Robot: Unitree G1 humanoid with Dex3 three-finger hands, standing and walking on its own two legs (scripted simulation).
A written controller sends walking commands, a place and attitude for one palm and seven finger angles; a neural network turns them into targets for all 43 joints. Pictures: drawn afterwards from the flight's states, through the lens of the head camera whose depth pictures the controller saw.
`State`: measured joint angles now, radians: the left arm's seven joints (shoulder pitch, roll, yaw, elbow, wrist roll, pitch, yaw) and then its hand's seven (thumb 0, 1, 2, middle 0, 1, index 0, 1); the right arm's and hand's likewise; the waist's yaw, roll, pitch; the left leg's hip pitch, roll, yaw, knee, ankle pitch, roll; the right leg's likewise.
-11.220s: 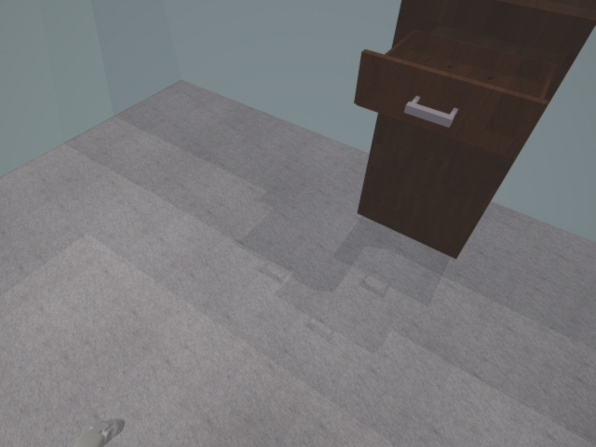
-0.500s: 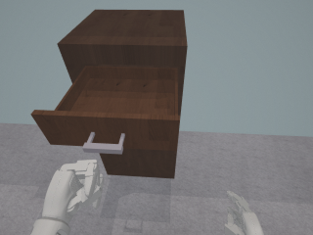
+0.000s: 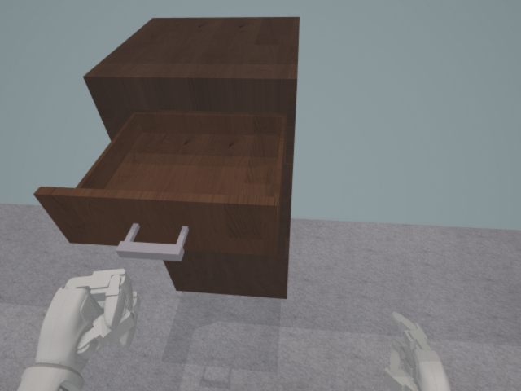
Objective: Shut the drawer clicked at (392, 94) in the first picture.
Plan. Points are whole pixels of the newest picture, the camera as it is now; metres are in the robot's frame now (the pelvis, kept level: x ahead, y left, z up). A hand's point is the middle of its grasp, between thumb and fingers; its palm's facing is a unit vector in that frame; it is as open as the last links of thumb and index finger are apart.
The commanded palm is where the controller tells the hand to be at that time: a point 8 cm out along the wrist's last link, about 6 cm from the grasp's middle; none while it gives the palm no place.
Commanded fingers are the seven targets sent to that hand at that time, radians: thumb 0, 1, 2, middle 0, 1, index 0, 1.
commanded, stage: bring the fist close to the handle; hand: left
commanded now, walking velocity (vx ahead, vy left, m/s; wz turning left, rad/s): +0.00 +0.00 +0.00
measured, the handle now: (154, 241) +0.35 +0.23 +0.04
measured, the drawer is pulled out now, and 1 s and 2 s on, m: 0.29 0.29 0.24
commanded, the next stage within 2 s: push the drawer shut in 1.22 s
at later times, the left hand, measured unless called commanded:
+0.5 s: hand (152, 309) +0.21 +0.17 +0.07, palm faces -0.03 -1.00 -0.03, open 3.2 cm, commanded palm +0.20 +0.23 +0.07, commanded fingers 0.00 0.90 0.90 -1.40 -1.60 -1.40 -1.60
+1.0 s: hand (167, 289) +0.26 +0.17 +0.04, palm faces -0.02 -1.00 -0.03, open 3.2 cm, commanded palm +0.23 +0.23 +0.04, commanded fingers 0.00 0.90 0.90 -1.40 -1.60 -1.40 -1.60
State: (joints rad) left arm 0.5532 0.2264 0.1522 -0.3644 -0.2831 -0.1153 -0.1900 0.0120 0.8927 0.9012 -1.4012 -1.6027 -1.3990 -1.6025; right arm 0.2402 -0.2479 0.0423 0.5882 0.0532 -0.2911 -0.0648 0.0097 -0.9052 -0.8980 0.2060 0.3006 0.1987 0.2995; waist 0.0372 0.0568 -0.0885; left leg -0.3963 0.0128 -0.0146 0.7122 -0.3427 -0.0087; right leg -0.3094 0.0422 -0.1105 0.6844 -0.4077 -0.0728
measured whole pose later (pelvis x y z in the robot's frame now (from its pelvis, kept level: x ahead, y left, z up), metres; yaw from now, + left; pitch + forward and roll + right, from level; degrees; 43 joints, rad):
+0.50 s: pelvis +0.00 +0.02 -0.01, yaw -1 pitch +6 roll +0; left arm 0.44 0.18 0.08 -0.16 -0.24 -0.27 -0.19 0.01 0.90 0.90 -1.40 -1.60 -1.40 -1.60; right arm 0.24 -0.24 0.03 0.58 0.03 -0.25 -0.04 0.01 -0.91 -0.90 0.21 0.30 0.20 0.30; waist 0.00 0.04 -0.07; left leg -0.53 -0.01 0.01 0.79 -0.37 0.02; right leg -0.45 0.02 -0.09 0.78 -0.44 -0.05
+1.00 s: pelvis -0.01 +0.04 -0.03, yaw -2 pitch +10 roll -1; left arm 0.25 0.17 0.04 -0.02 -0.18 -0.31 -0.07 0.01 0.90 0.90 -1.40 -1.60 -1.40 -1.60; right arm 0.25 -0.24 0.03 0.54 0.01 -0.14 -0.02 0.01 -0.91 -0.90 0.21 0.30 0.20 0.30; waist -0.02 0.03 -0.10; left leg -0.68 0.00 0.03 0.93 -0.42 0.04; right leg -0.61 0.01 -0.07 0.91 -0.48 -0.03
